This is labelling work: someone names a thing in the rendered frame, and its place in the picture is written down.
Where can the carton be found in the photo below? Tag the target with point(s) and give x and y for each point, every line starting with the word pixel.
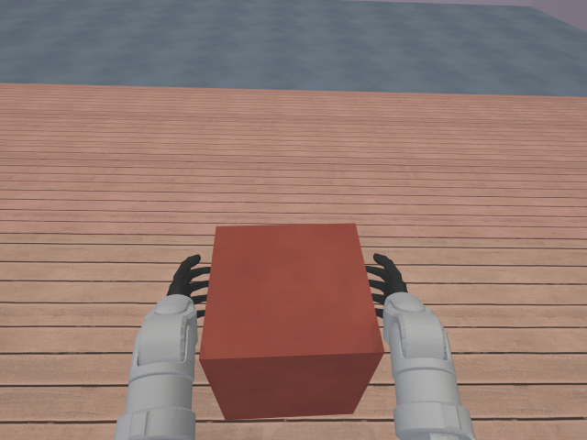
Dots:
pixel 290 327

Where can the robot left hand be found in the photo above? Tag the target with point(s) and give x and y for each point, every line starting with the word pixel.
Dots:
pixel 184 275

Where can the robot right forearm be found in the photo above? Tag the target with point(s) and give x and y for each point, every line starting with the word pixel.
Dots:
pixel 427 394

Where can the robot left forearm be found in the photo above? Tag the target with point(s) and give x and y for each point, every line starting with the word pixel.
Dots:
pixel 161 376

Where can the robot right hand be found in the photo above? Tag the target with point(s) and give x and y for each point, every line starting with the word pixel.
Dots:
pixel 392 277

